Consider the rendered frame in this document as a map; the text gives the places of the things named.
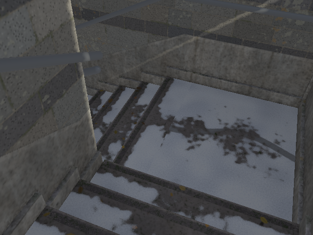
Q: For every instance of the stairs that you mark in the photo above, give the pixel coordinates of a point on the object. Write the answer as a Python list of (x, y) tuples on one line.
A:
[(114, 115), (120, 200)]

